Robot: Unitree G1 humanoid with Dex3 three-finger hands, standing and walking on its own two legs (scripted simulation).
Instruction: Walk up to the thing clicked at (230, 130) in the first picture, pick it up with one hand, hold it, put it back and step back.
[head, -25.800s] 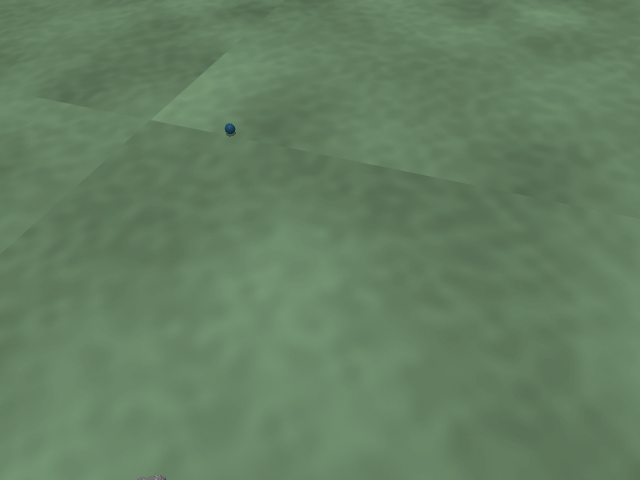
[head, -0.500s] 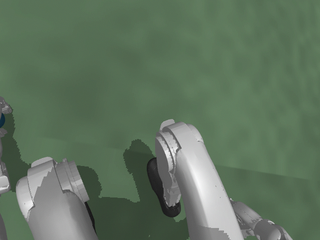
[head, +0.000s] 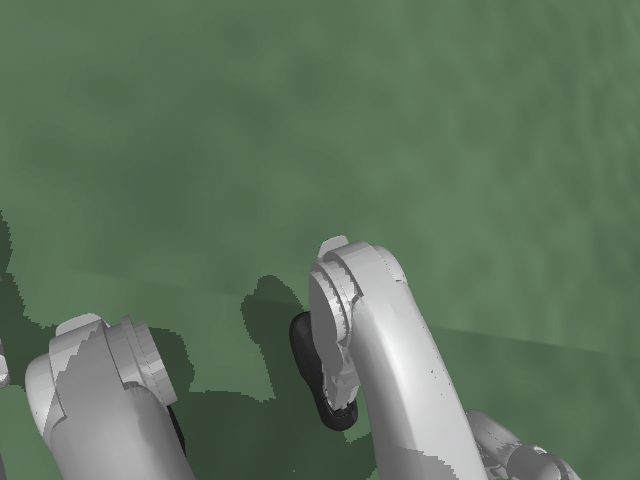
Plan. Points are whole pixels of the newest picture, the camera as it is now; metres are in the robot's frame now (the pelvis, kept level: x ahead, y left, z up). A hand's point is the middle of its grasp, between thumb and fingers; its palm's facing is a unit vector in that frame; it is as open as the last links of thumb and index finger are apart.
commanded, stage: open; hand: left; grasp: from above
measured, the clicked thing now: out of the picture +0.43 +0.31 -0.26
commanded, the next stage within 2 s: withdraw in 0.34 s
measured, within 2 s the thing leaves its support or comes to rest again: neither
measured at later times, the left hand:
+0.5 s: hand out of the picture +0.41 +0.31 -0.25, palm faces -0.45 -0.17 -0.88, open 13.7 cm
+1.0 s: hand out of the picture +0.41 +0.33 -0.07, palm faces -0.41 -0.09 -0.91, open 14.0 cm
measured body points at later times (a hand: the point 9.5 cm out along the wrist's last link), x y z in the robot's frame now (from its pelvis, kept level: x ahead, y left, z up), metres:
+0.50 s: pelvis +0.00 +0.00 +0.00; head +0.26 +0.12 +0.34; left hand +0.43 +0.32 -0.20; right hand +0.06 -0.26 -0.06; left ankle +0.05 +0.13 -0.26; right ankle +0.11 -0.13 -0.26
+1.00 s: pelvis -0.01 -0.01 +0.06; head +0.20 +0.07 +0.45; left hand +0.43 +0.34 -0.02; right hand +0.11 -0.26 -0.06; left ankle +0.05 +0.13 -0.26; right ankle +0.11 -0.13 -0.26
